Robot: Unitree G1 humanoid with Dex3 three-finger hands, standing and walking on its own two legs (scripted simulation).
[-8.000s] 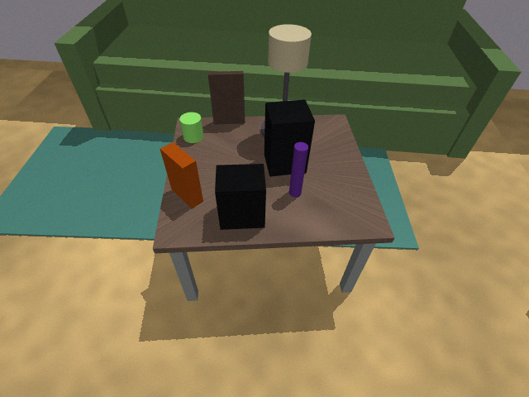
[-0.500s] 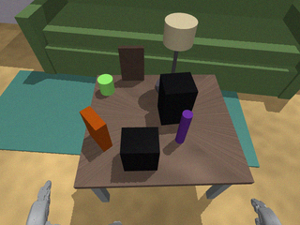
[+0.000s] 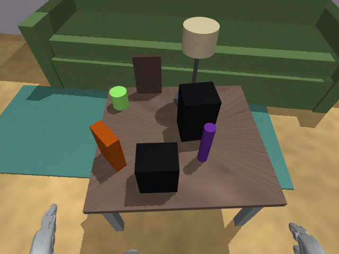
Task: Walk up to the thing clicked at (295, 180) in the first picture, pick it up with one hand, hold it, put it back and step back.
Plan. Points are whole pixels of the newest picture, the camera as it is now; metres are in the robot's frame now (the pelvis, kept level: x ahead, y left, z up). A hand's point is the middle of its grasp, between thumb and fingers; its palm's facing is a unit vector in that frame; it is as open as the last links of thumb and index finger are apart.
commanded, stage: go down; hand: right
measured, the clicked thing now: (205, 144) +0.53 -0.13 -0.18
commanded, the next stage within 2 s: approach in 1.48 s
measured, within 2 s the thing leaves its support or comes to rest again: neither
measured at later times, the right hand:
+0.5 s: hand (285, 173) +0.32 -0.28 +0.00, palm faces +0.07 +0.98 -0.16, open 17.2 cm
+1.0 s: hand (294, 147) +0.38 -0.30 +0.04, palm faces +0.08 +0.99 -0.10, open 17.5 cm
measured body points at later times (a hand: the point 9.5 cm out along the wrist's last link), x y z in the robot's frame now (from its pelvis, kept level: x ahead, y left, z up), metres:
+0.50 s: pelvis -0.02 +0.00 +0.00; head +0.03 -0.01 +0.45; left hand +0.12 +0.27 -0.04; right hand +0.31 -0.33 +0.02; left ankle +0.02 +0.14 -0.69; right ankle -0.02 -0.13 -0.69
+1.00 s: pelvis -0.01 +0.00 +0.01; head +0.06 -0.03 +0.45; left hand +0.13 +0.27 -0.04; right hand +0.37 -0.36 +0.05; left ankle +0.02 +0.14 -0.69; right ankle -0.02 -0.13 -0.69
